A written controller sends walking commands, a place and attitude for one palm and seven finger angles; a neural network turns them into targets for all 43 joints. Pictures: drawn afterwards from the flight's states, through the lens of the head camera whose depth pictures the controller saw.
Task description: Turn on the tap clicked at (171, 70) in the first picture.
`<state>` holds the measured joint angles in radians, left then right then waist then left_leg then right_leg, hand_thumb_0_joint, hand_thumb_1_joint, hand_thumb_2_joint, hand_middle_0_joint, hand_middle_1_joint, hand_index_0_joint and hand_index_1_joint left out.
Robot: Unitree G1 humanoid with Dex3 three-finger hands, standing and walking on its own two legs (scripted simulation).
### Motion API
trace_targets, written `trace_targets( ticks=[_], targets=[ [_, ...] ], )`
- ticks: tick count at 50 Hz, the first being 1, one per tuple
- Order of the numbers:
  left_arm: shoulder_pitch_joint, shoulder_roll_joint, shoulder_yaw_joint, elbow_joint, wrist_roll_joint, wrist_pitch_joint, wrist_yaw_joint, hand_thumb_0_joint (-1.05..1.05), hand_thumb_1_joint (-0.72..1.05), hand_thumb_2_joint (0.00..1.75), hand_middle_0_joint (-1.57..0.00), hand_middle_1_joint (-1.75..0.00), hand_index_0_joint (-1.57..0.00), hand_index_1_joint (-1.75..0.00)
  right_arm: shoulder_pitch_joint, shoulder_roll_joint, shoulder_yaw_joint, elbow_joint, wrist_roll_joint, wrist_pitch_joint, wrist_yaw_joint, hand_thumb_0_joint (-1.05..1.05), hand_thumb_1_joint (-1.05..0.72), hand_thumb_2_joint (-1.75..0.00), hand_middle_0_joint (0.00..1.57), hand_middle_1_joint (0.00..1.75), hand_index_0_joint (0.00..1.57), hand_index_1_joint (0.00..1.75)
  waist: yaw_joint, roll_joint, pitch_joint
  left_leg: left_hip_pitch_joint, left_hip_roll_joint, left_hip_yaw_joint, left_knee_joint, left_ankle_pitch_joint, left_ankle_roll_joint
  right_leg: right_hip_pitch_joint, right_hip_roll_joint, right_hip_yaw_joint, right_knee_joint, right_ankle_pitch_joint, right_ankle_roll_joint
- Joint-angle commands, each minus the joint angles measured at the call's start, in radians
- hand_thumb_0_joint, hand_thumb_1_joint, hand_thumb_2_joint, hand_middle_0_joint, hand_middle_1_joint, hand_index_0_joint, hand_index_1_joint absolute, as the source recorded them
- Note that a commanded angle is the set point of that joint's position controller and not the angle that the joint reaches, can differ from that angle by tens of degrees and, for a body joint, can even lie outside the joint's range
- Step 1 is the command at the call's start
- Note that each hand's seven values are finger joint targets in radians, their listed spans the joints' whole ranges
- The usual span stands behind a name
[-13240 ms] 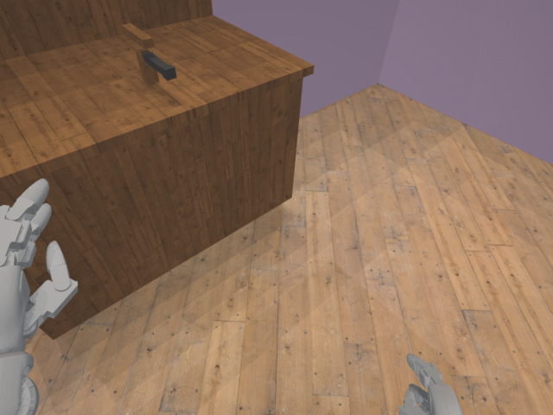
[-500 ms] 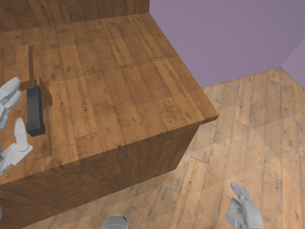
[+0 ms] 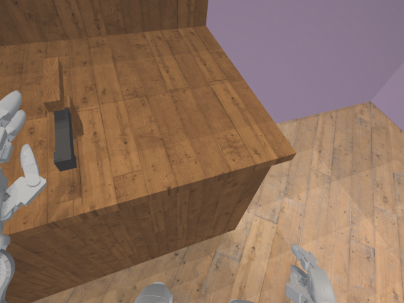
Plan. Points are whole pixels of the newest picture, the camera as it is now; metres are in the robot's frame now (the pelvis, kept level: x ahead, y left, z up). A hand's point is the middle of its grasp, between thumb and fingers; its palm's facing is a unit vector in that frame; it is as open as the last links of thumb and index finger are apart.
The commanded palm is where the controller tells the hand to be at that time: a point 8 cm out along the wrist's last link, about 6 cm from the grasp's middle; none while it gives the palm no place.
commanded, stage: shuffle to correct the standing spot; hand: left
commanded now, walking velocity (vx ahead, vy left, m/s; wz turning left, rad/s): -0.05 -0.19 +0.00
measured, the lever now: (65, 160) +0.32 +0.29 +0.08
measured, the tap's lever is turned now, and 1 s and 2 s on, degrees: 0 0 0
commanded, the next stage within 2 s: come to a stop and stand still in 0.82 s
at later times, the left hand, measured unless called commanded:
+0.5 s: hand (89, 166) +0.25 +0.18 +0.20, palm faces +0.26 -0.85 -0.46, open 7.4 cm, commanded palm +0.18 +0.25 +0.19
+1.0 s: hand (136, 211) +0.19 +0.11 +0.21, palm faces +0.40 -0.75 -0.53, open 7.4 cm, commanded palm +0.11 +0.16 +0.19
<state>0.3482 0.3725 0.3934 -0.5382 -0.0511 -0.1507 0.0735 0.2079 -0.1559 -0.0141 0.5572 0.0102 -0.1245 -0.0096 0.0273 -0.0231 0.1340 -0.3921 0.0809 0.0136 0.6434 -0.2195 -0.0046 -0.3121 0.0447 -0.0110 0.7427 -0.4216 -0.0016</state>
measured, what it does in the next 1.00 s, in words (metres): steps to the right: right foot, then left foot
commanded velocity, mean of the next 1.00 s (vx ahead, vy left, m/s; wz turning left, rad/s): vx -0.19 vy -0.13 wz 0.05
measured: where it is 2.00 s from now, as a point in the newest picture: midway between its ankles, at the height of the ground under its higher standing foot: outside the picture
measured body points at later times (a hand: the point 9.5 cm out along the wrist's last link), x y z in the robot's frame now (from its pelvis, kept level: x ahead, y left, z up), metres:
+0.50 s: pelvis +0.02 -0.03 +0.01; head +0.09 +0.00 +0.45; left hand +0.23 +0.23 +0.22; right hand +0.18 -0.26 -0.07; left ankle +0.04 +0.09 -0.72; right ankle +0.06 -0.17 -0.70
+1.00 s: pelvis -0.03 -0.13 -0.01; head +0.05 -0.12 +0.43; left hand +0.16 +0.15 +0.24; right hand +0.17 -0.33 -0.10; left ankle +0.02 +0.05 -0.72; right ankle +0.04 -0.23 -0.73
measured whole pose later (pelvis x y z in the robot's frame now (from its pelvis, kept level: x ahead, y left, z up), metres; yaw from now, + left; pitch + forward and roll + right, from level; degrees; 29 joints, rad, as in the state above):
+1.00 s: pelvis -0.03 -0.13 -0.01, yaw +4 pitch -3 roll -4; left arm 0.40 0.43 0.48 -0.67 -0.04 -0.27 0.09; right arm 0.15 -0.18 -0.04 0.55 0.02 -0.16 0.02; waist 0.00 0.08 0.22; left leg -0.42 0.17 -0.07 0.78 -0.32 -0.05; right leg -0.33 0.05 -0.11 0.61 -0.21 -0.03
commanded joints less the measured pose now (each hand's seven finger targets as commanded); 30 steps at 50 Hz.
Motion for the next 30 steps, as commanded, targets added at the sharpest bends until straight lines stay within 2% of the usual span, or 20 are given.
trace_targets(
  ticks=[1, 3, 4, 5, 6, 7, 8, 10, 11, 12, 13, 14, 15, 17, 19, 22, 26, 27, 29, 30],
  targets=[
    [0.011, 0.186, 0.127, -0.293, 0.001, -0.09, 0.017, 0.0, 0.9, 0.9, -0.2, -0.3, -0.2, -0.3, -0.039, -0.175, -0.078, -0.172, 0.002, -0.036, 0.03, 0.0, -0.9, -0.9, 0.2, 0.3, 0.2, 0.3, -0.002, 0.278, -0.201, 0.027, 0.147, -0.162, -0.21, -0.322, 0.065, 0.164, -0.014, -0.038, -0.252, 0.062, -0.033],
    [0.085, 0.213, 0.159, -0.267, -0.003, -0.085, 0.011, 0.0, 0.9, 0.9, -0.2, -0.3, -0.2, -0.3, -0.016, -0.155, -0.073, -0.178, 0.012, -0.024, 0.041, 0.0, -0.9, -0.9, 0.2, 0.3, 0.2, 0.3, -0.014, 0.124, -0.225, 0.034, 0.037, -0.058, 0.025, -0.269, 0.033, 0.18, -0.065, -0.008, -0.401, 0.157, -0.072],
    [0.08, 0.212, 0.155, -0.263, -0.012, -0.086, 0.007, 0.0, 0.9, 0.9, -0.2, -0.3, -0.2, -0.3, -0.018, -0.142, -0.067, -0.176, 0.014, -0.019, 0.041, 0.0, -0.9, -0.9, 0.2, 0.3, 0.2, 0.3, -0.019, -0.004, -0.234, 0.015, -0.02, 0.003, 0.227, -0.243, 0.019, 0.174, -0.134, 0.039, -0.437, 0.252, -0.114],
    [0.054, 0.218, 0.158, -0.249, -0.02, -0.08, 0.011, 0.0, 0.9, 0.9, -0.2, -0.3, -0.2, -0.3, -0.031, -0.137, -0.07, -0.171, 0.031, -0.025, 0.034, 0.0, -0.9, -0.9, 0.2, 0.3, 0.2, 0.3, -0.024, -0.175, -0.212, -0.05, -0.083, 0.049, 0.391, -0.251, -0.008, 0.137, -0.251, 0.186, -0.431, 0.349, -0.185],
    [0.075, 0.176, 0.127, -0.216, -0.033, -0.073, 0.009, 0.0, 0.9, 0.9, -0.2, -0.3, -0.2, -0.3, -0.043, -0.15, -0.077, -0.161, 0.04, -0.03, 0.024, 0.0, -0.9, -0.9, 0.2, 0.3, 0.2, 0.3, -0.017, -0.235, -0.161, -0.069, -0.075, -0.005, 0.468, -0.252, -0.014, 0.058, -0.325, 0.289, -0.443, 0.378, -0.242],
    [0.098, 0.178, 0.13, -0.203, -0.031, -0.068, 0.012, 0.0, 0.9, 0.9, -0.2, -0.3, -0.2, -0.3, -0.045, -0.152, -0.075, -0.154, 0.037, -0.027, 0.018, 0.0, -0.9, -0.9, 0.2, 0.3, 0.2, 0.3, -0.019, -0.228, -0.129, -0.092, -0.04, -0.05, 0.466, -0.261, -0.01, 0.037, -0.344, 0.303, -0.414, 0.398, -0.272],
    [0.124, 0.184, 0.147, -0.178, -0.032, -0.062, 0.023, 0.0, 0.9, 0.9, -0.2, -0.3, -0.2, -0.3, -0.048, -0.141, -0.059, -0.141, 0.033, -0.017, 0.015, 0.0, -0.9, -0.9, 0.2, 0.3, 0.2, 0.3, -0.034, -0.133, -0.131, -0.084, -0.018, -0.054, 0.326, -0.266, 0.0, 0.073, -0.325, 0.254, -0.342, 0.479, -0.262],
    [0.108, 0.219, 0.174, -0.173, -0.034, -0.074, 0.033, 0.0, 0.9, 0.9, -0.2, -0.3, -0.2, -0.3, -0.038, -0.126, -0.036, -0.126, 0.015, -0.004, -0.004, 0.0, -0.9, -0.9, 0.2, 0.3, 0.2, 0.3, -0.058, 0.001, -0.166, 0.098, -0.054, 0.04, -0.1, -0.072, 0.004, 0.065, -0.189, 0.065, -0.154, 0.492, -0.142],
    [0.09, 0.216, 0.168, -0.172, -0.037, -0.083, 0.034, 0.0, 0.9, 0.9, -0.2, -0.3, -0.2, -0.3, -0.035, -0.139, -0.045, -0.121, 0.012, -0.01, -0.015, 0.0, -0.9, -0.9, 0.2, 0.3, 0.2, 0.3, -0.065, 0.089, -0.185, 0.251, -0.024, 0.001, -0.243, 0.114, 0.028, 0.0, -0.121, 0.005, 0.004, 0.491, -0.072],
    [0.047, 0.209, 0.154, -0.204, -0.035, -0.094, 0.033, 0.0, 0.9, 0.9, -0.2, -0.3, -0.2, -0.3, -0.047, -0.161, -0.062, -0.127, -0.003, -0.016, -0.02, 0.0, -0.9, -0.9, 0.2, 0.3, 0.2, 0.3, -0.054, 0.236, -0.181, 0.413, 0.165, -0.242, -0.287, 0.454, 0.083, -0.191, -0.036, -0.046, 0.189, 0.214, -0.007],
    [0.017, 0.224, 0.143, -0.245, -0.016, -0.108, 0.033, 0.0, 0.9, 0.9, -0.2, -0.3, -0.2, -0.3, -0.066, -0.156, -0.06, -0.138, -0.013, -0.022, -0.019, 0.0, -0.9, -0.9, 0.2, 0.3, 0.2, 0.3, -0.031, 0.257, -0.216, 0.486, 0.302, -0.41, -0.241, 0.652, 0.119, -0.277, -0.009, 0.032, 0.32, -0.075, 0.0],
    [-0.029, 0.217, 0.126, -0.261, -0.01, -0.111, 0.02, 0.0, 0.9, 0.9, -0.2, -0.3, -0.2, -0.3, -0.062, -0.162, -0.06, -0.126, -0.012, -0.026, -0.009, 0.0, -0.9, -0.9, 0.2, 0.3, 0.2, 0.3, -0.014, 0.149, -0.228, 0.445, 0.319, -0.395, -0.252, 0.578, 0.168, -0.289, 0.002, 0.089, 0.405, -0.065, -0.001],
    [-0.064, 0.241, 0.13, -0.302, -0.012, -0.097, 0.017, 0.0, 0.9, 0.9, -0.2, -0.3, -0.2, -0.3, -0.076, -0.165, -0.06, -0.132, -0.03, -0.029, -0.008, 0.0, -0.9, -0.9, 0.2, 0.3, 0.2, 0.3, -0.032, 0.19, -0.216, 0.379, 0.31, -0.446, -0.289, 0.478, 0.129, -0.295, -0.021, 0.099, 0.44, -0.037, 0.008],
    [-0.048, 0.203, 0.107, -0.391, 0.005, -0.08, 0.024, 0.0, 0.9, 0.9, -0.2, -0.3, -0.2, -0.3, -0.07, -0.177, -0.079, -0.142, -0.021, -0.027, 0.014, 0.0, -0.9, -0.9, 0.2, 0.3, 0.2, 0.3, -0.023, 0.237, -0.192, 0.314, 0.267, -0.316, -0.273, 0.415, 0.123, -0.268, -0.046, 0.086, 0.409, 0.036, 0.001],
    [0.031, 0.2, 0.114, -0.466, 0.012, -0.087, 0.031, 0.0, 0.9, 0.9, -0.2, -0.3, -0.2, -0.3, -0.066, -0.176, -0.084, -0.148, -0.009, -0.042, 0.032, 0.0, -0.9, -0.9, 0.2, 0.3, 0.2, 0.3, -0.004, 0.311, -0.241, 0.32, 0.194, -0.188, -0.229, 0.386, 0.104, -0.206, -0.063, 0.02, 0.249, 0.081, -0.019],
    [0.16, 0.202, 0.152, -0.426, -0.006, -0.091, 0.038, 0.0, 0.9, 0.9, -0.2, -0.3, -0.2, -0.3, -0.032, -0.167, -0.082, -0.172, 0.007, -0.039, 0.04, 0.0, -0.9, -0.9, 0.2, 0.3, 0.2, 0.3, -0.016, 0.353, -0.263, 0.224, 0.147, -0.145, -0.212, 0.274, 0.082, -0.006, -0.043, -0.06, -0.07, 0.106, -0.034],
    [0.178, 0.223, 0.207, -0.252, -0.017, -0.082, 0.038, 0.0, 0.9, 0.9, -0.2, -0.3, -0.2, -0.3, -0.007, -0.162, -0.061, -0.158, 0.02, -0.026, 0.011, 0.0, -0.9, -0.9, 0.2, 0.3, 0.2, 0.3, -0.039, 0.176, -0.211, 0.075, 0.126, -0.146, -0.112, 0.096, 0.054, 0.193, -0.051, -0.098, -0.344, 0.271, -0.011],
    [0.162, 0.246, 0.226, -0.226, -0.015, -0.086, 0.04, 0.0, 0.9, 0.9, -0.2, -0.3, -0.2, -0.3, 0.007, -0.161, -0.067, -0.147, 0.023, -0.031, 0.006, 0.0, -0.9, -0.9, 0.2, 0.3, 0.2, 0.3, -0.046, 0.099, -0.206, 0.06, 0.106, -0.129, -0.041, 0.061, 0.045, 0.197, -0.096, -0.063, -0.374, 0.322, -0.023],
    [0.129, 0.248, 0.218, -0.159, -0.025, -0.092, 0.044, 0.0, 0.9, 0.9, -0.2, -0.3, -0.2, -0.3, 0.015, -0.145, -0.055, -0.124, 0.021, -0.044, 0.002, 0.0, -0.9, -0.9, 0.2, 0.3, 0.2, 0.3, -0.072, -0.061, -0.194, 0.041, 0.032, -0.047, 0.109, 0.037, 0.012, 0.172, -0.208, -0.024, -0.348, 0.651, -0.068],
    [0.127, 0.212, 0.191, -0.136, -0.036, -0.078, 0.04, 0.0, 0.9, 0.9, -0.2, -0.3, -0.2, -0.3, 0.028, -0.146, -0.081, -0.12, 0.04, -0.05, -0.004, 0.0, -0.9, -0.9, 0.2, 0.3, 0.2, 0.3, -0.061, -0.204, -0.25, 0.038, -0.03, -0.012, 0.172, -0.051, -0.018, 0.174, -0.288, 0.09, -0.312, 0.704, -0.133]
  ],
)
